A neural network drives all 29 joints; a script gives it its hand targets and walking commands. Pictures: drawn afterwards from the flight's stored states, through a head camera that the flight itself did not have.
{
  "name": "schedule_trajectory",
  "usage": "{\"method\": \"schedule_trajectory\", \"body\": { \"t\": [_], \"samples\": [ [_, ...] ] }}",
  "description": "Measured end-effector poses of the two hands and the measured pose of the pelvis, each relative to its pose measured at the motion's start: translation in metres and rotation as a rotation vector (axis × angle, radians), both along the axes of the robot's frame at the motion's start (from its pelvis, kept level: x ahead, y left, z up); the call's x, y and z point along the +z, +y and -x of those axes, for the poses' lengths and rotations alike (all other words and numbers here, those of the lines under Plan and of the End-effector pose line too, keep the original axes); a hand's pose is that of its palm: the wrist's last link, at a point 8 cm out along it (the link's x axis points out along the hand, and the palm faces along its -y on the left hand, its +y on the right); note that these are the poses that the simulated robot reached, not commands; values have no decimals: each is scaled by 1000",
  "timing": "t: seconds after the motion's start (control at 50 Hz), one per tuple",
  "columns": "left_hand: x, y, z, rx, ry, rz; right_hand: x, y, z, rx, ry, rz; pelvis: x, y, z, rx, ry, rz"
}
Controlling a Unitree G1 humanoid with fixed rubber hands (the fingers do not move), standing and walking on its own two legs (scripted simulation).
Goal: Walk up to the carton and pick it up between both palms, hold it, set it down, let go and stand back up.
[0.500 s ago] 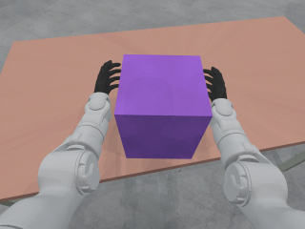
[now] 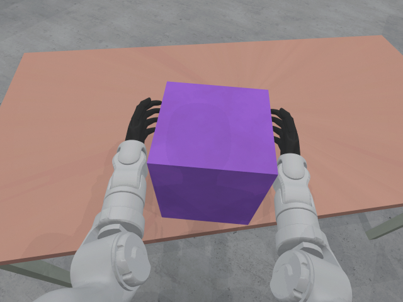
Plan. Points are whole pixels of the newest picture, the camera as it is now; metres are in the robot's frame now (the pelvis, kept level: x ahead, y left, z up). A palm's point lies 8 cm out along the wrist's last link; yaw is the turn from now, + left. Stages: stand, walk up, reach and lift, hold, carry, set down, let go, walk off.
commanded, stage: reach and lift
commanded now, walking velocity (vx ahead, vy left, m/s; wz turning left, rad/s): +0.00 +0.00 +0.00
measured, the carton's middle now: (210, 158) +0.41 -0.02 +0.00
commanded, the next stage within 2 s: none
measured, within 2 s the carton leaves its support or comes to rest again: leaves its support in 1.62 s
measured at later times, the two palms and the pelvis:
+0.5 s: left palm (136, 138) +0.42 +0.13 +0.07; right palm (286, 151) +0.39 -0.17 +0.06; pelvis +0.00 +0.00 +0.00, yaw +0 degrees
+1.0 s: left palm (136, 139) +0.42 +0.13 +0.07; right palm (286, 151) +0.39 -0.17 +0.06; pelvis +0.00 +0.00 +0.00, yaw +0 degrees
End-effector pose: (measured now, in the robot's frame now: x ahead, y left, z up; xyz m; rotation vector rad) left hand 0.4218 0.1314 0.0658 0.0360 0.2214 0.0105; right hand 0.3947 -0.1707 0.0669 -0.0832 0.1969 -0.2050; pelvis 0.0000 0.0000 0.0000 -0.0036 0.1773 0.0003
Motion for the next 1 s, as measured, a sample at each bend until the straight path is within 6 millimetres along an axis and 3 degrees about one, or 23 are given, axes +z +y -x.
{"method": "schedule_trajectory", "body": {
  "t": [0.24,1.0],
  "samples": [
    [1,2,3,-4,-5,-28,-1,2,4,-1,-14,-18,0,8,1,-11,-12,1],
    [0,2,5,1,5,-26,-3,3,4,-2,-24,-20,0,4,3,6,4,2]
  ]
}}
